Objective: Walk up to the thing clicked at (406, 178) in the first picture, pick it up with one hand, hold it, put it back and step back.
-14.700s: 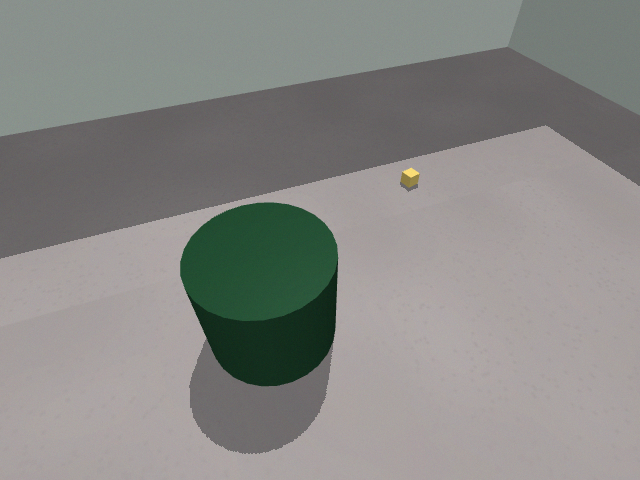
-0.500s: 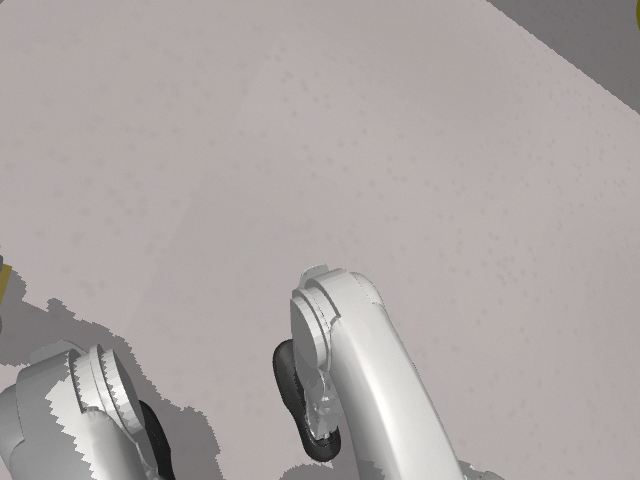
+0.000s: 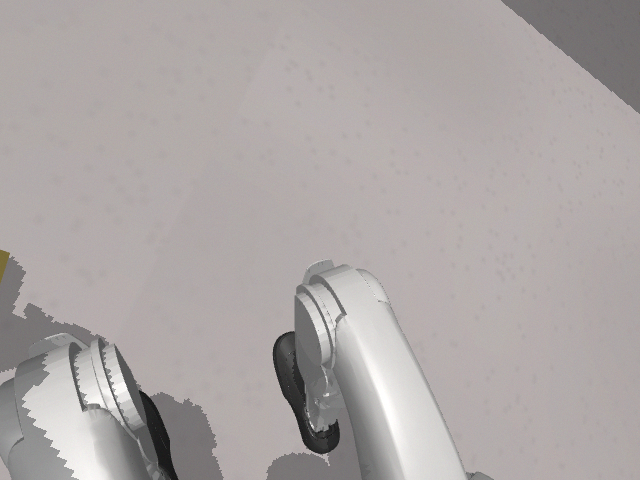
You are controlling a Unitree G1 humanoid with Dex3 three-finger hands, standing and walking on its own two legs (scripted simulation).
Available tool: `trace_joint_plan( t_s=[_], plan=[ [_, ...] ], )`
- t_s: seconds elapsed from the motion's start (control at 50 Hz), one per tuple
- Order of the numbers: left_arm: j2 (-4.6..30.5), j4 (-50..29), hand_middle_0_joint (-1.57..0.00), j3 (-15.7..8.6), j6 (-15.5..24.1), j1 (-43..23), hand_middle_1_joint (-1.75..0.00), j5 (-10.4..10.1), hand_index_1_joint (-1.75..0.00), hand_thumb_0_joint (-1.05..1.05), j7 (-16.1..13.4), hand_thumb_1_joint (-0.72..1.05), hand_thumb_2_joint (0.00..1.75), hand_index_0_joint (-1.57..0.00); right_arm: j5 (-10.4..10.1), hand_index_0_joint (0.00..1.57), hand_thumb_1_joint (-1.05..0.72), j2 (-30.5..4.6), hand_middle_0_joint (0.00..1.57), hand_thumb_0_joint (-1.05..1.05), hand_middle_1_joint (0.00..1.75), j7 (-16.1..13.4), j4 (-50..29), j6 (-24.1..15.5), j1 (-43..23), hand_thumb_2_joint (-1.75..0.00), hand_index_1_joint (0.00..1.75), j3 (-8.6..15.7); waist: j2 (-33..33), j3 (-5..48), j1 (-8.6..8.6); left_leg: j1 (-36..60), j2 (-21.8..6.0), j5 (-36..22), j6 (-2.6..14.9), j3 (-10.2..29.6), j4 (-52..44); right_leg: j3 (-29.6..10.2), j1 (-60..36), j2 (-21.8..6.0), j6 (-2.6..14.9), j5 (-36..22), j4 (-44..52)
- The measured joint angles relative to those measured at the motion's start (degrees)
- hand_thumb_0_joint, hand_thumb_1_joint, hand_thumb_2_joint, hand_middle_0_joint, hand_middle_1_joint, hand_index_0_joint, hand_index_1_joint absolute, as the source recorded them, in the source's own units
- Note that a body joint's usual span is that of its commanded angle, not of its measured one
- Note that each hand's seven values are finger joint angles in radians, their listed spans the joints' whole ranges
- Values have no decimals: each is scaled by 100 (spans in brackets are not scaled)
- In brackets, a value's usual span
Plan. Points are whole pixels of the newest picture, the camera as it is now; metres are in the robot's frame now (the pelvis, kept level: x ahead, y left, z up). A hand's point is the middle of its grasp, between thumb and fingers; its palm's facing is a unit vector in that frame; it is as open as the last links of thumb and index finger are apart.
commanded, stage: rest palm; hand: left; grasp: from above
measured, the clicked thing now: out of the picture +0.42 +0.33 -0.29
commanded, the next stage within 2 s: close in 1.26 s
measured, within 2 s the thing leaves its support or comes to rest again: neither
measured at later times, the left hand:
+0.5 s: hand out of the picture +0.42 +0.31 -0.26, palm faces -0.01 -0.48 -0.88, open 14.0 cm
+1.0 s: hand out of the picture +0.42 +0.33 -0.27, palm faces -0.02 -0.48 -0.88, open 13.8 cm
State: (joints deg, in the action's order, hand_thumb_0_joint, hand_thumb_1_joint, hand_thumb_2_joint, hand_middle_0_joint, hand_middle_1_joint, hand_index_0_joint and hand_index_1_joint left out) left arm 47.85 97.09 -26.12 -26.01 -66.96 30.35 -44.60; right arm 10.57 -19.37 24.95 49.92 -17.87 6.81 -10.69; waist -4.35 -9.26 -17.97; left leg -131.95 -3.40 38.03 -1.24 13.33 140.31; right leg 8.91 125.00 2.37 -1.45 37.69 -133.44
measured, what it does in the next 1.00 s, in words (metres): stands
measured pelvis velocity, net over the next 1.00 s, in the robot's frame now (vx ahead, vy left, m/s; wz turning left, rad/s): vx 0.00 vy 0.01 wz -0.05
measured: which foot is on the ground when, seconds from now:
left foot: down 0.00-1.00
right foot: down 0.00-1.00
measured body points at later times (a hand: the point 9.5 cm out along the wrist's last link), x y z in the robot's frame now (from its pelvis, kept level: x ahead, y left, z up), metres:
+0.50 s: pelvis +0.00 +0.00 -0.01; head +0.30 +0.09 +0.32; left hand +0.42 +0.33 -0.21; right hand +0.01 -0.26 -0.06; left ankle +0.08 +0.14 -0.29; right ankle +0.11 -0.11 -0.29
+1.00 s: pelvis +0.00 +0.01 -0.02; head +0.30 +0.11 +0.30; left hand +0.42 +0.35 -0.22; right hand +0.03 -0.24 -0.07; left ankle +0.08 +0.14 -0.29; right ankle +0.11 -0.11 -0.29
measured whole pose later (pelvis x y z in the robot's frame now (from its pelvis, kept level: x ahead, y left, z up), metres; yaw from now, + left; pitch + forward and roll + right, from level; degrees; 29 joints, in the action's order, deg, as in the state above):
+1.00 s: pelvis +0.00 +0.01 -0.02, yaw -3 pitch +25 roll -15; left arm 56.3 100.6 -24.5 -22.9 -67.9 26.4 -47.5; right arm 11.4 -23.1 26.3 40.7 -19.3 3.1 -19.0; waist -8.6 -16.1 -21.8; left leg -132.1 -2.8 40.2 -1.3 17.6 145.4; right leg 12.0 123.4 3.3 -2.4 38.7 -135.5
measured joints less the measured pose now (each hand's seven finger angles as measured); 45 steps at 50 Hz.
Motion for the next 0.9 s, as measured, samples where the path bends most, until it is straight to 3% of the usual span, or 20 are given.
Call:
trace_joint_plan(
  t_s=[0.16,0.28,0.4,0.6,0.9],
  plan=[
    [155,404,-21,280,107,-383,-81,188,-88,0,-95,-50,99,-15,14,20,-92,-141,19,0,30,19,-84,-109,-216,-91,30,-18,58,77,-122,0,19,96,-11,50,48,41,-27,-7,0,100,-22],
    [322,689,-19,218,150,-458,-83,59,-89,0,-175,-53,101,-13,54,20,-92,-268,19,0,30,20,-322,-150,-242,-91,30,-201,-5,-75,-261,48,-23,153,-32,139,79,108,-54,46,5,86,-1],
    [474,606,-21,0,269,-334,-82,-10,-88,0,-328,-51,99,-15,154,20,-93,-307,19,0,30,19,-409,-150,-266,-91,30,-393,-204,-373,-373,80,-26,150,-54,231,141,177,-96,73,7,43,-12],
    [690,327,-20,-111,369,-233,-82,-499,-89,0,-473,-50,98,-14,242,20,-93,-394,19,0,30,90,-592,-126,-259,-91,30,-666,-395,-749,-437,101,45,219,-52,332,367,241,-201,55,-29,134,-171],
    [839,363,-20,145,270,-200,-84,-395,-89,0,-286,-46,97,-15,95,20,-93,-369,19,0,30,142,-915,-116,-371,-91,30,-804,-368,-663,-379,-28,50,248,-13,408,505,287,-125,88,-91,134,-225]
  ],
)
